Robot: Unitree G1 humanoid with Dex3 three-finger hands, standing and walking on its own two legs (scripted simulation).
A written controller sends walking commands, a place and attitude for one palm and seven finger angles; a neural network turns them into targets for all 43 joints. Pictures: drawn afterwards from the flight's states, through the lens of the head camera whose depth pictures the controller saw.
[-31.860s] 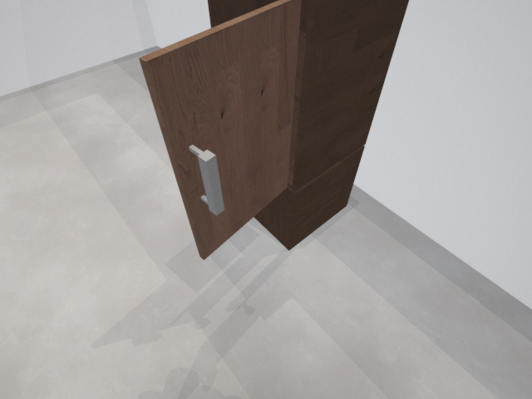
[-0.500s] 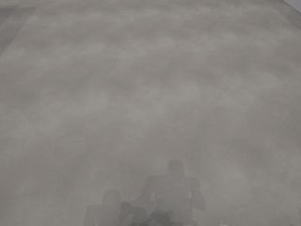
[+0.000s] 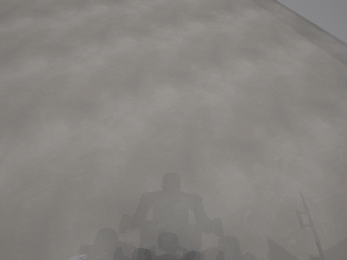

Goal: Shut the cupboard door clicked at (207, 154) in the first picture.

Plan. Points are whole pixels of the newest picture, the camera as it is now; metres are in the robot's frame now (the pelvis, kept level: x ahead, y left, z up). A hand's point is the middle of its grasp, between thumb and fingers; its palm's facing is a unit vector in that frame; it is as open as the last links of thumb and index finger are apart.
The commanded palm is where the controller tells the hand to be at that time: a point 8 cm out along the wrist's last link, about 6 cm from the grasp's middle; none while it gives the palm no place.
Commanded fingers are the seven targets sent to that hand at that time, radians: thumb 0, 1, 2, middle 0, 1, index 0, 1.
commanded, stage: turn to face it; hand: left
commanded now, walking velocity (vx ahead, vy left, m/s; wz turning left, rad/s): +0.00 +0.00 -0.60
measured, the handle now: out of the picture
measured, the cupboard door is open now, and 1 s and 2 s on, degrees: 66 66 66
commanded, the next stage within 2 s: none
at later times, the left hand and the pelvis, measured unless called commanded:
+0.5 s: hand (116, 259) +0.14 +0.15 -0.15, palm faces -0.29 -0.92 -0.27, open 7.4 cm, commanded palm none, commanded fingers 0.00 0.90 0.90 -0.20 -0.30 -0.20 -0.30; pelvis -0.01 -0.02 +0.00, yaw -18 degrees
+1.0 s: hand (141, 227) +0.22 +0.10 -0.15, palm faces -0.56 -0.79 -0.24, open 7.4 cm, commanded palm none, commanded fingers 0.00 0.90 0.90 -0.20 -0.30 -0.20 -0.30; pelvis +0.01 -0.02 +0.01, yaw -36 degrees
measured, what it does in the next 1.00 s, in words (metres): steps on the spot, turning right: right foot, then left foot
